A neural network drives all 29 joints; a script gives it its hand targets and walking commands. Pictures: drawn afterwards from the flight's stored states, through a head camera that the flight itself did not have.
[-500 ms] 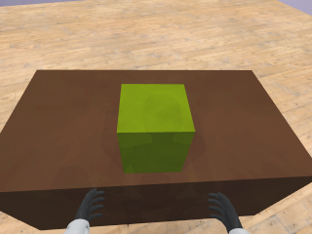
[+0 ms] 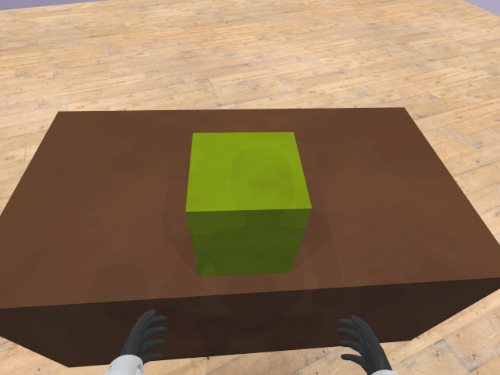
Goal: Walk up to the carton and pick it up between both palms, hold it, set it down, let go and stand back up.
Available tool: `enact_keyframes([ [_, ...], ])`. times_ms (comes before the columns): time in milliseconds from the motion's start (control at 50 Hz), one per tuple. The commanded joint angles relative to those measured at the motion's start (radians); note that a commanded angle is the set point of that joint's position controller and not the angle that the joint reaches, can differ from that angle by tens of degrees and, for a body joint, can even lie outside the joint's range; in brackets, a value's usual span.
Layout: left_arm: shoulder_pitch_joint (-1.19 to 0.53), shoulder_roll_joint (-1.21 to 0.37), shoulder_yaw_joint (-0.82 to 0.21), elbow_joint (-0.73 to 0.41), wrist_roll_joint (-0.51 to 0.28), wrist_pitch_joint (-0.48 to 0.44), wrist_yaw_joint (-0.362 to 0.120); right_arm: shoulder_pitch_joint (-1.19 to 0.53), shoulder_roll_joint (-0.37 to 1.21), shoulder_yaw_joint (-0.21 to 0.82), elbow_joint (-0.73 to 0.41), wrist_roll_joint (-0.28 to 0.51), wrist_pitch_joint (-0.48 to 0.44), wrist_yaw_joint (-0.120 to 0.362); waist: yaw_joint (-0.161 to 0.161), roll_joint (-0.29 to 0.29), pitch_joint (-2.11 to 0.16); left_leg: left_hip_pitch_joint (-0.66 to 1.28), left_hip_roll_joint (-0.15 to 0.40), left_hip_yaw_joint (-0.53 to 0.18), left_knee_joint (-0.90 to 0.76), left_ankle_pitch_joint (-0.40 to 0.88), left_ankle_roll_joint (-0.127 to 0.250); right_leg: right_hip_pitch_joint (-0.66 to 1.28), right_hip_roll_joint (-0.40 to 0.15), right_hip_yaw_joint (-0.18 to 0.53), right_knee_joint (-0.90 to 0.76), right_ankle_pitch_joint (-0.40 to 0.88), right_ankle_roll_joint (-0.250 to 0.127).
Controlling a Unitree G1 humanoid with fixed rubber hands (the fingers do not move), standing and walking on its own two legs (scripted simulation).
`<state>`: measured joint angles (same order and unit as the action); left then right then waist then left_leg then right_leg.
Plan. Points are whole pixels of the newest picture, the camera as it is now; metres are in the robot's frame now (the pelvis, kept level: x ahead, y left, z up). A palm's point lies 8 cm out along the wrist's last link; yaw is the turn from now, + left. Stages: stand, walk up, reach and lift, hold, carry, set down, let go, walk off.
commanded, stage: set down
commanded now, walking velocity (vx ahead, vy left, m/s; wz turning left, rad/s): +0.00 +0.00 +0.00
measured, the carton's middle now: (244, 206) +0.46 +0.03 -0.06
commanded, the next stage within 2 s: let go in 0.52 s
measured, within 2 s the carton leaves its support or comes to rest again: neither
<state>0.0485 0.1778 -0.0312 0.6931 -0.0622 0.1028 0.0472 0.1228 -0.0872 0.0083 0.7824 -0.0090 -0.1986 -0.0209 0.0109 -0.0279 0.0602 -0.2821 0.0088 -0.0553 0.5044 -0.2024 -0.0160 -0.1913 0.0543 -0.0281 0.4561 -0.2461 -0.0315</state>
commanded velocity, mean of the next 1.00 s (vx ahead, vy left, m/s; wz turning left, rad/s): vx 0.00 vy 0.00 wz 0.00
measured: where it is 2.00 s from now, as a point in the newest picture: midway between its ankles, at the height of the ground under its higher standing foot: outside the picture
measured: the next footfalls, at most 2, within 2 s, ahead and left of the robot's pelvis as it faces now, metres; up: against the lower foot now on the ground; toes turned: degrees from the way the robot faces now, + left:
none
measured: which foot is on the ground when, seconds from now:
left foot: down 0.00-1.00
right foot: down 0.00-1.00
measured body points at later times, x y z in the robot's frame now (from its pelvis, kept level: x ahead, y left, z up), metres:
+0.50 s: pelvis +0.00 +0.00 +0.00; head +0.02 +0.02 +0.45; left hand +0.18 +0.21 -0.12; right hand +0.17 -0.20 -0.10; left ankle +0.04 +0.12 -0.74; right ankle +0.00 -0.10 -0.74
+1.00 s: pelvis +0.00 +0.00 +0.00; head +0.02 +0.02 +0.45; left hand +0.18 +0.21 -0.11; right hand +0.17 -0.20 -0.10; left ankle +0.04 +0.12 -0.74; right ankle +0.00 -0.10 -0.74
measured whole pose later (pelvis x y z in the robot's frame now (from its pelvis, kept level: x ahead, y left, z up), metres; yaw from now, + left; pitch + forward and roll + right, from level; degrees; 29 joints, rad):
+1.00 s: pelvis +0.00 +0.00 +0.00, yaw +0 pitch -1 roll -1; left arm 0.08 0.18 -0.03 0.66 -0.06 0.13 0.05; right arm 0.13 -0.10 -0.01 0.78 -0.03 -0.19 -0.01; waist 0.00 -0.03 0.07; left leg -0.28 0.01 -0.06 0.50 -0.20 -0.02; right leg -0.19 0.05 -0.03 0.46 -0.25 -0.03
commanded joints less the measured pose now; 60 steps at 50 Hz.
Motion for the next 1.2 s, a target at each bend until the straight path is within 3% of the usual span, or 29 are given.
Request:
enact_keyframes([
  [0,-0.037,0.120,0.059,-0.324,0.057,-0.024,0.024,-0.111,-0.226,-0.135,-0.082,-0.019,-0.032,0.020,-0.010,0.107,-0.172,0.313,0.017,0.115,-0.154,0.098,-0.036,-0.014,-0.023,-0.014,-0.101,0.062,0.012],
  [20,-0.046,0.136,0.069,-0.341,0.053,-0.035,0.025,-0.116,-0.207,-0.132,-0.122,-0.010,-0.038,0.019,0.001,0.112,-0.211,0.301,0.014,0.126,-0.151,0.096,-0.035,-0.003,-0.029,-0.006,-0.099,0.059,0.014],
  [80,0.015,0.129,0.073,-0.347,0.056,-0.026,0.021,-0.071,-0.228,-0.132,-0.098,-0.015,-0.039,0.018,-0.009,0.100,-0.207,0.327,0.018,0.119,-0.140,0.148,-0.040,0.006,-0.023,-0.008,-0.097,0.120,0.018],
  [140,-0.022,0.128,0.071,-0.349,0.062,-0.018,0.027,-0.109,-0.226,-0.130,-0.112,-0.018,-0.041,0.025,0.004,0.110,-0.213,0.304,0.014,0.128,-0.145,0.117,-0.040,0.002,-0.023,-0.012,-0.098,0.085,0.017],
  [160,-0.006,0.130,0.073,-0.363,0.060,-0.027,0.023,-0.075,-0.219,-0.134,-0.120,-0.010,-0.042,0.021,-0.015,0.098,-0.213,0.314,0.013,0.124,-0.140,0.133,-0.036,0.004,-0.024,-0.007,-0.103,0.108,0.017],
  [180,-0.006,0.150,0.085,-0.383,0.055,-0.036,0.020,-0.068,-0.212,-0.132,-0.153,-0.013,-0.052,0.015,-0.004,0.076,-0.229,0.311,0.012,0.124,-0.133,0.140,-0.029,0.009,-0.023,-0.002,-0.094,0.122,0.021],
  [200,0.017,0.127,0.073,-0.336,0.070,-0.018,0.022,-0.064,-0.237,-0.139,-0.087,-0.017,-0.039,0.022,-0.010,0.103,-0.199,0.325,0.015,0.118,-0.138,0.132,-0.039,-0.005,-0.020,-0.007,-0.100,0.109,0.017],
  [220,0.019,0.128,0.068,-0.330,0.063,-0.017,0.018,-0.060,-0.241,-0.137,-0.083,-0.010,-0.037,0.020,-0.025,0.084,-0.204,0.331,0.017,0.116,-0.134,0.134,-0.034,-0.011,-0.021,-0.008,-0.102,0.118,0.020],
  [300,0.012,0.128,0.073,-0.357,0.078,-0.016,0.024,-0.077,-0.248,-0.141,-0.093,-0.023,-0.040,0.024,-0.011,0.095,-0.194,0.318,0.019,0.118,-0.140,0.121,-0.038,-0.014,-0.021,-0.012,-0.092,0.094,0.020],
  [360,0.030,0.130,0.069,-0.367,0.069,-0.016,0.022,-0.060,-0.250,-0.149,-0.105,-0.023,-0.043,0.025,-0.020,0.079,-0.181,0.313,0.021,0.111,-0.145,0.105,-0.037,-0.009,-0.018,-0.008,-0.101,0.090,0.017],
  [380,0.010,0.137,0.075,-0.368,0.071,-0.016,0.025,-0.087,-0.242,-0.147,-0.100,-0.021,-0.042,0.024,-0.008,0.086,-0.194,0.305,0.019,0.119,-0.140,0.111,-0.040,-0.005,-0.021,-0.006,-0.099,0.085,0.019],
  [420,0.008,0.135,0.068,-0.364,0.077,-0.013,0.031,-0.094,-0.258,-0.152,-0.073,-0.022,-0.039,0.028,-0.017,0.101,-0.188,0.311,0.019,0.115,-0.138,0.098,-0.042,-0.019,-0.017,-0.014,-0.093,0.074,0.018],
  [520,-0.004,0.136,0.069,-0.340,0.078,-0.002,0.027,-0.105,-0.241,-0.139,-0.086,-0.027,-0.031,0.029,-0.013,0.079,-0.164,0.286,0.015,0.122,-0.146,0.062,-0.033,-0.022,-0.025,-0.005,-0.106,0.051,0.019],
  [620,0.014,0.150,0.081,-0.384,0.075,-0.026,0.024,-0.077,-0.237,-0.128,-0.125,-0.006,-0.052,0.027,-0.017,0.085,-0.211,0.310,0.008,0.124,-0.126,0.130,-0.029,-0.009,-0.022,0.003,-0.095,0.125,0.025],
  [700,0.012,0.140,0.075,-0.351,0.077,-0.016,0.026,-0.092,-0.252,-0.133,-0.100,-0.023,-0.045,0.032,-0.010,0.076,-0.192,0.304,0.014,0.122,-0.127,0.124,-0.032,-0.016,-0.023,-0.007,-0.089,0.111,0.025],
  [740,0.022,0.145,0.071,-0.357,0.067,-0.019,0.022,-0.077,-0.249,-0.137,-0.109,-0.015,-0.044,0.026,-0.024,0.065,-0.198,0.311,0.014,0.121,-0.131,0.110,-0.028,-0.023,-0.024,-0.001,-0.100,0.100,0.024],
  [840,0.009,0.143,0.075,-0.365,0.070,-0.024,0.027,-0.085,-0.236,-0.128,-0.134,-0.011,-0.053,0.032,-0.007,0.067,-0.202,0.297,0.014,0.123,-0.133,0.100,-0.022,-0.017,-0.025,0.006,-0.096,0.090,0.024],
  [860,0.003,0.152,0.070,-0.380,0.059,-0.032,0.027,-0.081,-0.229,-0.129,-0.144,-0.005,-0.053,0.028,-0.023,0.065,-0.218,0.308,0.015,0.121,-0.132,0.091,-0.020,-0.029,-0.027,0.006,-0.097,0.088,0.027],
  [920,0.027,0.133,0.069,-0.329,0.072,-0.021,0.027,-0.081,-0.258,-0.134,-0.108,-0.014,-0.046,0.034,-0.017,0.053,-0.183,0.306,0.014,0.121,-0.131,0.113,-0.024,-0.030,-0.024,0.002,-0.096,0.101,0.025],
  [980,0.001,0.151,0.073,-0.356,0.063,-0.020,0.026,-0.091,-0.247,-0.135,-0.133,-0.013,-0.047,0.030,-0.017,0.051,-0.176,0.293,0.015,0.126,-0.132,0.074,-0.017,-0.042,-0.029,0.005,-0.092,0.062,0.027],
  [1000,0.018,0.145,0.070,-0.351,0.062,-0.028,0.026,-0.082,-0.247,-0.129,-0.124,-0.011,-0.048,0.030,-0.022,0.048,-0.205,0.311,0.017,0.120,-0.128,0.104,-0.017,-0.034,-0.028,0.007,-0.095,0.094,0.026],
  [1020,0.117,0.270,0.111,-0.118,0.099,-0.079,0.003,0.081,-0.360,-0.090,-0.009,-0.045,0.040,0.017,0.016,0.118,-0.377,0.176,0.101,-0.063,-0.020,0.243,0.045,0.085,-0.136,0.124,0.016,0.090,0.011],
  [1040,0.142,0.297,0.114,-0.107,0.107,-0.096,-0.009,0.063,-0.351,-0.088,-0.030,-0.040,0.085,0.008,0.005,0.090,-0.340,0.132,0.102,-0.059,-0.019,0.182,0.060,0.101,-0.129,0.112,0.006,0.050,0.006],
  [1080,0.106,0.266,0.111,-0.059,0.116,-0.122,-0.020,0.009,-0.351,-0.085,-0.048,-0.043,0.114,0.000,0.018,0.102,-0.290,0.052,0.094,-0.071,-0.044,0.108,0.060,0.098,-0.144,0.131,-0.016,0.017,-0.002],
  [1100,0.079,0.263,0.110,-0.053,0.115,-0.126,-0.022,0.006,-0.340,-0.081,-0.052,-0.041,0.120,0.000,0.006,0.059,-0.251,0.064,0.084,-0.068,-0.042,0.069,0.061,0.046,-0.138,0.147,-0.036,-0.009,-0.003],
  [1140,0.107,0.255,0.104,-0.041,0.115,-0.142,-0.030,0.029,-0.360,-0.081,-0.053,-0.040,0.121,0.001,0.010,0.093,-0.221,0.074,0.077,-0.070,-0.058,0.084,0.061,0.030,-0.145,0.152,-0.052,0.014,-0.007],
  [1160,0.097,0.276,0.109,-0.035,0.122,-0.146,-0.030,0.045,-0.358,-0.083,-0.046,-0.040,0.122,0.004,-0.009,0.084,-0.216,0.080,0.079,-0.076,-0.070,0.088,0.062,0.026,-0.147,0.144,-0.052,0.023,-0.005],
  [1180,0.098,0.266,0.106,-0.048,0.109,-0.149,-0.033,0.029,-0.374,-0.087,-0.056,-0.038,0.120,0.007,0.011,0.108,-0.225,0.065,0.083,-0.087,-0.062,0.096,0.070,0.026,-0.144,0.148,-0.048,0.029,-0.006],
])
